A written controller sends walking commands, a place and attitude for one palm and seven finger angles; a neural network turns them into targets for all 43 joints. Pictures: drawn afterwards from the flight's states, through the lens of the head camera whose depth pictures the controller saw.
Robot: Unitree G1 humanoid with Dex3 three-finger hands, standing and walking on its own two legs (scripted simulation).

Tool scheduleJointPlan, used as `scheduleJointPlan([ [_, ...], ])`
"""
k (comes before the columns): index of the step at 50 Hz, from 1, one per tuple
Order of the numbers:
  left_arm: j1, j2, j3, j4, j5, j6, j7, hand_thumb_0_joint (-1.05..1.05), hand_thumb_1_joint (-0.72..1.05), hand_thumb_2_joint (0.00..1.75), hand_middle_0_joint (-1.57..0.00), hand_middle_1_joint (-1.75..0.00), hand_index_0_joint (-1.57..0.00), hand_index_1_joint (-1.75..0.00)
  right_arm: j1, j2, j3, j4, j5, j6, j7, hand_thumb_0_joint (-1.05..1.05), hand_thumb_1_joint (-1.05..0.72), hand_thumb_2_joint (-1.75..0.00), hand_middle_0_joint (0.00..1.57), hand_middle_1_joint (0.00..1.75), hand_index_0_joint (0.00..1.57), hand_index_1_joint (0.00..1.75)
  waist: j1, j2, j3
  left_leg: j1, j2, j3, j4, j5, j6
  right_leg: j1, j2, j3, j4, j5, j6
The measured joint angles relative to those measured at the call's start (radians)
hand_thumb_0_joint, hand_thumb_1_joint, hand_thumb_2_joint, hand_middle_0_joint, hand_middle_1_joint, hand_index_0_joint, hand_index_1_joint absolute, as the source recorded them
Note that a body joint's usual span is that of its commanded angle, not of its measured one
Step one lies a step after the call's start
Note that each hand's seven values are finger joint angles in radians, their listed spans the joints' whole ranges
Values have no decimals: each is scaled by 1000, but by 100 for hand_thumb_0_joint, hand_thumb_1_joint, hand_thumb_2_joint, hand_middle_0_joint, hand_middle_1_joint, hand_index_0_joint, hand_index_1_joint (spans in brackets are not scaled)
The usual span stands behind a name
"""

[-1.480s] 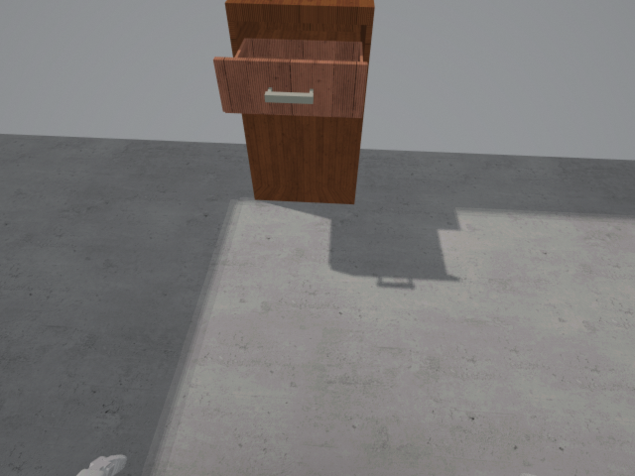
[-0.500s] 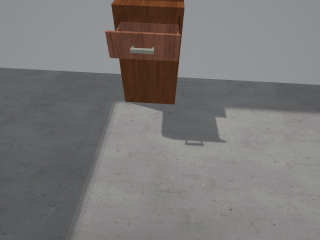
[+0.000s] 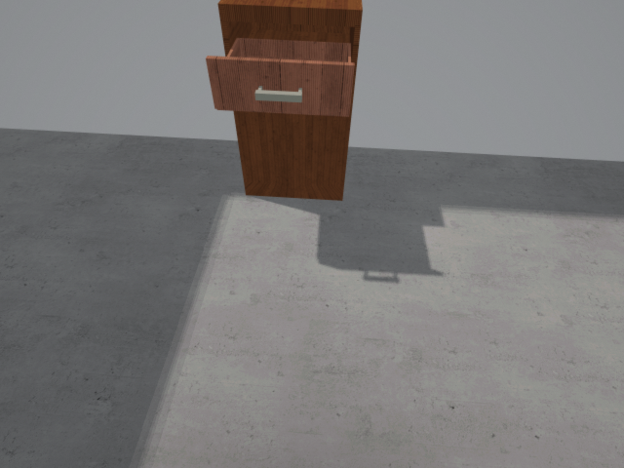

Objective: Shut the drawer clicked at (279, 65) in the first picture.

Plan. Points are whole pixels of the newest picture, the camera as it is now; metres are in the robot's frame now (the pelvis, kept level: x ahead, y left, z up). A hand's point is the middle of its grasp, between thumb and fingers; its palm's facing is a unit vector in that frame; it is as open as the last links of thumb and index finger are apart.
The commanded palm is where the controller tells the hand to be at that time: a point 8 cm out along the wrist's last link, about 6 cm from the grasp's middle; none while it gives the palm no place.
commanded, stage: walk to a spot facing it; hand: left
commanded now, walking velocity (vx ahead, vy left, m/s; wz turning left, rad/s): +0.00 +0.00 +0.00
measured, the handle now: (279, 92) +1.12 +0.17 -0.07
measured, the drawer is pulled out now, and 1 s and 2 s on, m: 0.30 0.30 0.30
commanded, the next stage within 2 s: take the last steps up to it in 1.30 s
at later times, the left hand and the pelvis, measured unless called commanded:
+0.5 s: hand out of the picture +0.08 +0.19 -0.19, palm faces -0.04 -0.99 -0.15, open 7.4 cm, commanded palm none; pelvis +0.09 +0.01 -0.01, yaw -4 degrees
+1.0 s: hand (257, 377) +0.30 +0.12 -0.18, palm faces +0.03 -0.98 -0.18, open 7.3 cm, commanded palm none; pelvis +0.27 -0.06 -0.01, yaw -2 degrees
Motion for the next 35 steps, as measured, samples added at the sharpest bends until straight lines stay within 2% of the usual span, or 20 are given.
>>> scheduleJointPlan([
  [7, 7, -10, 1, -2, 0, 4, 7, 1, 91, 89, -20, -30, -20, -30, 7, 8, 2, 2, -6, 5, -3, 0, -90, -90, 20, 30, 20, 30, 1, 2, -11, -6, 5, 2, 13, -12, -3, -4, 4, 1, 8, -9, -1],
  [13, 97, -64, 10, -5, 5, 14, -5, 1, 91, 90, -20, -30, -20, -29, 97, 61, 0, 4, -16, 12, 4, 0, -90, -90, 20, 30, 20, 30, 6, 0, -59, -40, 17, 17, 149, -189, 14, -12, 12, 6, 71, -78, -11],
  [17, 167, -104, 21, 3, 2, 10, -11, 1, 91, 89, -20, -30, -20, -30, 166, 100, -6, 10, -13, -2, 5, 0, -90, -90, 20, 30, 20, 30, 5, -7, -62, -34, 28, 37, 192, -163, 17, -7, 10, 7, 127, -136, -2],
  [19, 200, -117, 27, 13, 3, 14, -13, 1, 91, 89, -20, -30, -20, -30, 194, 125, -10, 13, -15, -16, 4, 0, -90, -90, 20, 30, 20, 30, 5, -30, -59, -17, 16, 61, 200, -189, 19, -29, -2, 20, 204, -183, -13],
  [21, 214, -130, 29, 27, 9, 22, -13, 1, 91, 89, -20, -30, -20, -29, 226, 150, -15, 9, -17, -38, -3, 0, -90, -90, 20, 30, 20, 30, -4, -40, -51, 13, 14, 87, 180, -213, 25, -103, -5, 7, 385, -250, -21],
  [23, 204, -139, 33, 31, 13, 23, -16, 1, 91, 89, -20, -30, -20, -29, 264, 173, -16, 9, -14, -58, -13, 0, -90, -90, 20, 30, 20, 30, -21, -42, -34, 53, 16, 98, 131, -203, 25, -190, -11, -16, 548, -257, -23],
  [25, 175, -144, 40, 20, 13, 19, -21, 1, 91, 89, -20, -30, -20, -29, 302, 194, -16, 22, -14, -67, -20, 0, -90, -90, 20, 30, 20, 30, -31, -39, -12, 96, 18, 102, 74, -189, 24, -268, -29, -40, 623, -231, -19],
  [27, 137, -148, 45, -2, 12, 15, -27, 1, 91, 90, -20, -30, -20, -29, 337, 209, -16, 42, -14, -69, -23, 0, -90, -90, 20, 30, 20, 30, -35, -31, 8, 137, 22, 106, 20, -178, 17, -327, -51, -59, 611, -184, -14],
  [30, 71, -147, 55, -37, 10, 11, -29, 2, 92, 90, -20, -30, -20, -29, 375, 221, -18, 73, -16, -65, -24, 0, -90, -90, 20, 30, 20, 30, -40, -16, 36, 194, 30, 115, -37, -180, 0, -369, -74, -83, 482, -109, -13],
  [33, 13, -141, 62, -67, 7, -1, -31, 2, 93, 90, -20, -30, -20, -29, 396, 219, -24, 98, -17, -59, -23, 0, -90, -90, 20, 30, 20, 30, -50, 3, 59, 239, 47, 126, -38, -218, -23, -353, -68, -106, 337, -61, -29],
  [35, -12, -135, 66, -88, 9, -21, -31, 1, 93, 90, -20, -30, -20, -29, 411, 217, -28, 110, -13, -54, -21, 0, -90, -90, 21, 30, 20, 30, -50, 13, 65, 241, 67, 127, 39, -280, -33, -301, -49, -123, 250, -25, -44],
])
